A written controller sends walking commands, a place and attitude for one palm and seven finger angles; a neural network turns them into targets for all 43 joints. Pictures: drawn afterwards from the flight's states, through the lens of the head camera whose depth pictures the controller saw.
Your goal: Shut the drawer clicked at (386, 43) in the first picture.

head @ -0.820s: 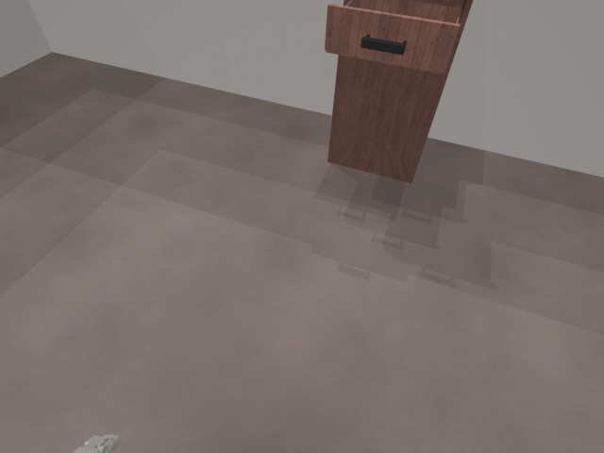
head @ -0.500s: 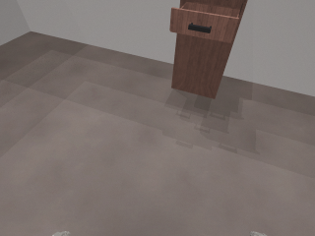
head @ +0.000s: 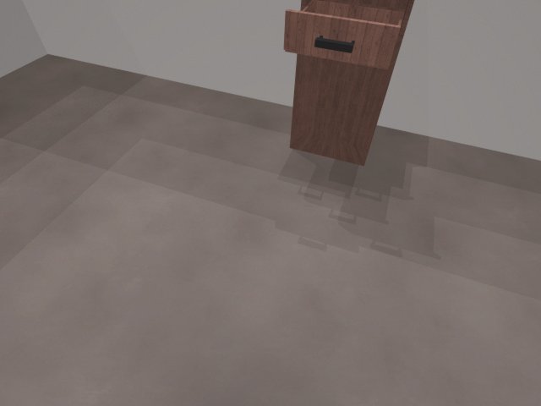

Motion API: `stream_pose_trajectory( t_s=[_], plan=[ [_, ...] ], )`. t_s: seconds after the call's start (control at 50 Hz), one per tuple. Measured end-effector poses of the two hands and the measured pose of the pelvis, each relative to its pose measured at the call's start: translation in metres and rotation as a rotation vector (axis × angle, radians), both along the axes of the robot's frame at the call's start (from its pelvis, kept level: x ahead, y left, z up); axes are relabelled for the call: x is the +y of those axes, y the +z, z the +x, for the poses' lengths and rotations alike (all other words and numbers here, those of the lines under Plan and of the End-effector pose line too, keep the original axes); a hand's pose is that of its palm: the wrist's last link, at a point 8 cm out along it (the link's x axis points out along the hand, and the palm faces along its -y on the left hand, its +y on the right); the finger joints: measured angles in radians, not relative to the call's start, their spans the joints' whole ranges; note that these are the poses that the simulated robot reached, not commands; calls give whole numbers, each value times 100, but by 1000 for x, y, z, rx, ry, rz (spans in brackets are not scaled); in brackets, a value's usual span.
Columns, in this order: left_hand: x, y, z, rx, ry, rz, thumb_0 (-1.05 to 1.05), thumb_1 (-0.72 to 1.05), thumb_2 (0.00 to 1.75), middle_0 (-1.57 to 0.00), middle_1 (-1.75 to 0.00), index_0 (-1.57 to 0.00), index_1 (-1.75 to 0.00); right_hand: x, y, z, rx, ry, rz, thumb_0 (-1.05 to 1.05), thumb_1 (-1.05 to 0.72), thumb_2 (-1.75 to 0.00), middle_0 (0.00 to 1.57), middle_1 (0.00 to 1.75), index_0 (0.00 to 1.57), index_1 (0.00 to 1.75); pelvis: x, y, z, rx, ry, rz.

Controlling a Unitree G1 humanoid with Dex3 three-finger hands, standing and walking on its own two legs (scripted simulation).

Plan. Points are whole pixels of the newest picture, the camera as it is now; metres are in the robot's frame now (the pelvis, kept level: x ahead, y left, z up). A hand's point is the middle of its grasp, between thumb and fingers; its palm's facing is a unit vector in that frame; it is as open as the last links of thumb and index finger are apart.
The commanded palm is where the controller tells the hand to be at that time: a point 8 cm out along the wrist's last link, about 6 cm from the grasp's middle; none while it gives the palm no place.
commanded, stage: stand and wait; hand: left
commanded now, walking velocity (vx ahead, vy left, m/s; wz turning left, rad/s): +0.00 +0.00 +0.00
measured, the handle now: (335, 42) +1.28 -0.16 +0.00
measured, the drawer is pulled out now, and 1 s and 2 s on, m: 0.30 0.30 0.30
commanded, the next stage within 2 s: look at it before walking up in 0.02 s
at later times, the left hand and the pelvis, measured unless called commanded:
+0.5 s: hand out of the picture +0.07 +0.24 -0.16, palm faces -0.03 -0.94 -0.33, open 7.4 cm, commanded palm none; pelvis -0.01 +0.00 +0.00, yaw +0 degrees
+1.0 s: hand out of the picture +0.04 +0.20 -0.19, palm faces -0.06 -0.97 -0.22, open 7.4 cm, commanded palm none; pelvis +0.03 +0.00 -0.01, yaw -4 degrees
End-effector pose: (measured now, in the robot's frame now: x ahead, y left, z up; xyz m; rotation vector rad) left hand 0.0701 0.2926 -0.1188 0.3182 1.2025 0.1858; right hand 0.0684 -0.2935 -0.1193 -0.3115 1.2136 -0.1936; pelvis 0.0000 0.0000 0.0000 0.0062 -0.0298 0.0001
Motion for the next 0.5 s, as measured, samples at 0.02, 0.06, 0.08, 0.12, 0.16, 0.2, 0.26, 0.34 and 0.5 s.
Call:
stream_pose_trajectory(
  t_s=[0.02,0.06,0.08,0.12,0.16,0.2,0.26,0.34,0.5],
  plan=[
    [-1,0,1,-3,-1,-1,0,91,90,-20,-30,-20,-30,0,0,0,-1,0,1,0,-90,-90,21,30,21,30,0,0,0,0,-1,0],
    [-2,1,2,-8,-4,-2,0,91,90,-20,-30,-20,-30,0,0,-1,-5,-1,3,0,-90,-90,21,30,21,30,-1,0,-1,0,-1,0],
    [-3,1,2,-10,-5,-3,0,91,90,-20,-30,-20,-30,0,0,-1,-6,0,4,0,-90,-90,21,30,21,30,-1,0,-2,0,-1,0],
    [-4,1,3,-14,-8,-5,0,91,90,-20,-30,-20,-30,0,0,-1,-9,-1,6,0,-90,-90,21,30,21,30,-2,0,-3,0,-2,0],
    [-5,1,3,-16,-10,-6,0,91,90,-20,-30,-20,-30,0,0,-1,-11,-1,8,0,-90,-90,21,30,21,30,-2,1,-3,0,-3,0],
    [-6,1,3,-16,-11,-8,0,91,90,-20,-30,-20,-30,1,0,-1,-13,-1,9,0,-90,-90,21,30,21,30,-2,1,-4,0,-3,0],
    [-7,1,3,-17,-11,-10,0,91,90,-20,-30,-20,-30,0,0,-1,-14,0,9,0,-90,-90,21,30,21,30,-3,1,-4,0,-3,0],
    [-8,0,1,-14,-9,-11,0,91,90,-20,-30,-20,-30,0,1,-1,-14,-1,8,0,-90,-90,21,30,21,30,-3,1,-4,-1,-4,0],
    [-6,-1,-5,-2,-3,-11,0,91,90,-20,-30,-20,-30,-1,2,-2,-12,-1,2,0,-90,-90,21,30,21,30,-3,1,-5,-3,-4,-1]
  ],
)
